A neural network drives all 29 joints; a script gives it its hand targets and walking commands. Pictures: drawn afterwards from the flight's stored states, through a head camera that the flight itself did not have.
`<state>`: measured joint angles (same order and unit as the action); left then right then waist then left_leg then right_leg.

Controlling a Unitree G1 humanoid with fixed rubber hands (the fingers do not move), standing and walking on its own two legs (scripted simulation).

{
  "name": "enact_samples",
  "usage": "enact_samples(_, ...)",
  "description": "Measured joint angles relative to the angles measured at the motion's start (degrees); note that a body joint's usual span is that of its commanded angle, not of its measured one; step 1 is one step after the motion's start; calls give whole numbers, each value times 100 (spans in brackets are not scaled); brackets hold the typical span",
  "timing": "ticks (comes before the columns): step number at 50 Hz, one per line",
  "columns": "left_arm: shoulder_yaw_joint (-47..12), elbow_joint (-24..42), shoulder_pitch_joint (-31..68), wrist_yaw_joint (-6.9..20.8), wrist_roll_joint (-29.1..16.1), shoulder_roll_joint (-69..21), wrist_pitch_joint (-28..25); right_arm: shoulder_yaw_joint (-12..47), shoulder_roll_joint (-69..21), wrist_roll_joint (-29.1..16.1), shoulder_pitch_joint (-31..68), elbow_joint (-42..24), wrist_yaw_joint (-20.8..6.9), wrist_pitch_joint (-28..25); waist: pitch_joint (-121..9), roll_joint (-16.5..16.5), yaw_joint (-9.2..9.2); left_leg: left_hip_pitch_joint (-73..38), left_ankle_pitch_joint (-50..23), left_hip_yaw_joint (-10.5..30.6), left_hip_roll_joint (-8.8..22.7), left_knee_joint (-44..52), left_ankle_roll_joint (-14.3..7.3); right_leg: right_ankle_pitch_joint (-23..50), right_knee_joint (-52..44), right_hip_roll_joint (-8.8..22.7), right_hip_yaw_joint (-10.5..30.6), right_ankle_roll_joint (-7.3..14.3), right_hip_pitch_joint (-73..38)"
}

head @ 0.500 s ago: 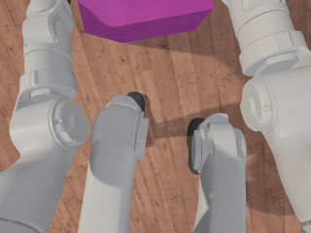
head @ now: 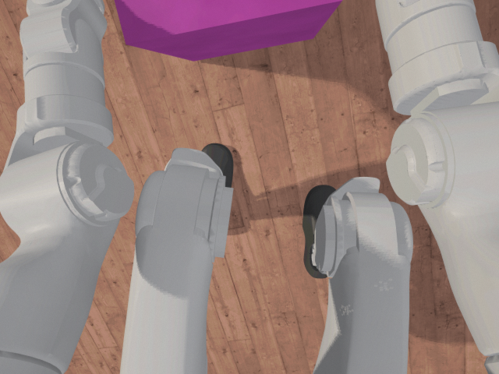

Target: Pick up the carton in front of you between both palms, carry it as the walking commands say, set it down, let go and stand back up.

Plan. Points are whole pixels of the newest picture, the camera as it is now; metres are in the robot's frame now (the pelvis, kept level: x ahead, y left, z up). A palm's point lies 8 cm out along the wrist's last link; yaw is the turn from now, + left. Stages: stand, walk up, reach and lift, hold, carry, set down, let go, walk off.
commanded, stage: set down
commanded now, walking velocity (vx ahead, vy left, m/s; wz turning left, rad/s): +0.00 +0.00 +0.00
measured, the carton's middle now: out of the picture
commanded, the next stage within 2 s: let go in 1.34 s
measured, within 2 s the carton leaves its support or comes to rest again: neither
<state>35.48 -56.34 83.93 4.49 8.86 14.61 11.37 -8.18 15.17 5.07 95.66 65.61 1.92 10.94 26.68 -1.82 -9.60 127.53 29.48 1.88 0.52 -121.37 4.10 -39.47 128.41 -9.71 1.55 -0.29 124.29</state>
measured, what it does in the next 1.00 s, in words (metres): rises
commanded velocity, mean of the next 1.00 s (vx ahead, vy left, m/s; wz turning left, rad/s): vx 0.00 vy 0.00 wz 0.00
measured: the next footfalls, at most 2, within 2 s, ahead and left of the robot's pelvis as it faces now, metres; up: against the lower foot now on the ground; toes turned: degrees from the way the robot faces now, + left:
none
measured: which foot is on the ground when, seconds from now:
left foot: down 0.00-1.00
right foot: down 0.00-1.00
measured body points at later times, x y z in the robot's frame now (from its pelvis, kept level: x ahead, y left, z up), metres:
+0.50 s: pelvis -0.01 +0.02 +0.01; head +0.37 +0.05 +0.24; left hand +0.53 +0.32 -0.13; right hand +0.63 -0.04 -0.13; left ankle +0.13 +0.14 -0.34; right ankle +0.08 -0.10 -0.34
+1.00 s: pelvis +0.01 +0.02 +0.13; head +0.36 +0.04 +0.41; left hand +0.52 +0.32 +0.02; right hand +0.64 -0.06 +0.02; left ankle +0.13 +0.14 -0.34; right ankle +0.08 -0.10 -0.34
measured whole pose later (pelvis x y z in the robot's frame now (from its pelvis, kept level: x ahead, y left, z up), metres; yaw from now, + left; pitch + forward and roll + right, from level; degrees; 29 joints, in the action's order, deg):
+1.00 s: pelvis +0.01 +0.02 +0.13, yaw +1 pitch +47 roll +0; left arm 23.0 -45.4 73.1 -4.3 -6.1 16.1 15.5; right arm -3.5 23.7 -2.7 85.9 55.8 3.1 17.9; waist 4.1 -2.4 -10.4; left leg 118.3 23.3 0.7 -0.5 -94.3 0.7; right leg -33.2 99.6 -4.5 1.8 -0.8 113.8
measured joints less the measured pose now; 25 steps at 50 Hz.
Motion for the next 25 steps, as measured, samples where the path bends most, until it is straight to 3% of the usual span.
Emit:
enact_samples(3,38,-260,69,-58,-35,31,-201,195,74,-68,-17,-23,2,-53,78,35,0,-19,16,-13,8,-21,-2,-20,20,26,0,-9,-24)
enact_samples(5,-72,-547,133,-237,-185,98,-403,471,197,-255,-31,-29,108,-100,175,65,8,-39,18,-41,24,-26,-30,-29,24,54,12,-28,-51)
enact_samples(9,-402,-891,206,-619,-692,330,-735,1048,619,-880,-3,-15,309,-159,330,110,48,-16,-14,-163,95,-20,-150,-32,26,159,48,-55,-50)
enact_samples(15,-1056,-856,215,-794,-1498,673,-876,1612,1119,-1622,84,-158,312,-213,304,112,49,135,-87,-320,224,-58,-377,14,43,295,67,-91,68)
enact_samples(20,-1480,-472,188,-904,-1926,683,-682,1592,1185,-1664,62,-401,315,-104,165,126,30,153,-186,-376,183,-12,-458,48,9,389,98,-135,36)
enact_samples(25,-1754,51,109,-1099,-2064,511,-323,1283,1170,-1494,-99,-627,375,154,-191,65,-27,34,-296,-308,37,268,-431,85,-273,519,31,-94,-151)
